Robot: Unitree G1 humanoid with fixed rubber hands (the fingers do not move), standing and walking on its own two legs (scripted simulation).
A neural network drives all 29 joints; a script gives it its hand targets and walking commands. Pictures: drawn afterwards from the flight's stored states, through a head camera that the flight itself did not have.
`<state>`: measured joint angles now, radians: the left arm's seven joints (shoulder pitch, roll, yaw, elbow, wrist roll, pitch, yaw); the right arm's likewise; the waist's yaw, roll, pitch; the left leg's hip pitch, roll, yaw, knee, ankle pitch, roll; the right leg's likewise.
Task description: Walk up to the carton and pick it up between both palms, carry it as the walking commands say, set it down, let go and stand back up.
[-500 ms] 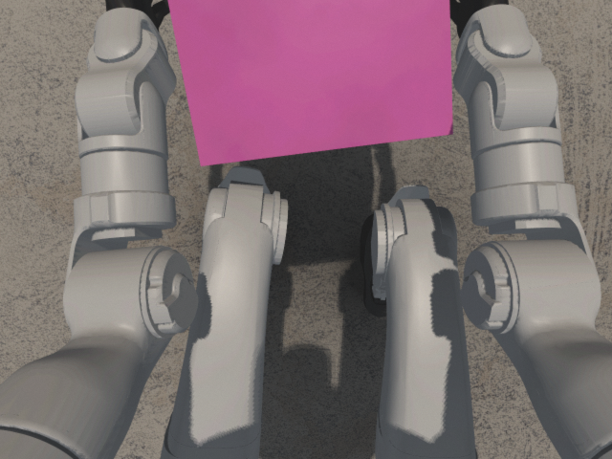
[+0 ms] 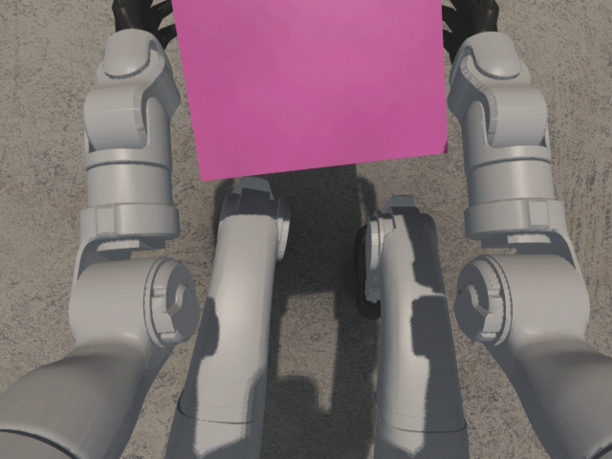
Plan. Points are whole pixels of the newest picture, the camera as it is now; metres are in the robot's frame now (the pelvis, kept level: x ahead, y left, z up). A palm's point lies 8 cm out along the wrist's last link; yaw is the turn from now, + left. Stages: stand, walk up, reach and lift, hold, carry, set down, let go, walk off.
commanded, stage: reach and lift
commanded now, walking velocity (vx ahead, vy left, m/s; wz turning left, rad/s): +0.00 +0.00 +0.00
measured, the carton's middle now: (311, 86) +0.48 +0.04 -0.16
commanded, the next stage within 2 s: none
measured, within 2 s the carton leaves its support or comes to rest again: neither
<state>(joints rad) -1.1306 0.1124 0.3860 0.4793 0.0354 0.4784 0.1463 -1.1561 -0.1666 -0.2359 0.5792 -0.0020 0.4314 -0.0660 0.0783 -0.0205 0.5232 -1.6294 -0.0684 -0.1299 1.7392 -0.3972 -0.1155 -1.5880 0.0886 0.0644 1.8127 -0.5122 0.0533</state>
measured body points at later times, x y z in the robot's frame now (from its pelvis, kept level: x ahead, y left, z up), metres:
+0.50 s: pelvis +0.01 +0.00 +0.05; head +0.28 +0.03 +0.40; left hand +0.48 +0.21 -0.02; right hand +0.52 -0.11 -0.03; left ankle +0.19 +0.15 -0.47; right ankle +0.15 -0.13 -0.47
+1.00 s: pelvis +0.01 +0.00 +0.11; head +0.26 +0.03 +0.48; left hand +0.47 +0.21 +0.05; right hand +0.50 -0.11 +0.05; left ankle +0.19 +0.15 -0.47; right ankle +0.15 -0.13 -0.47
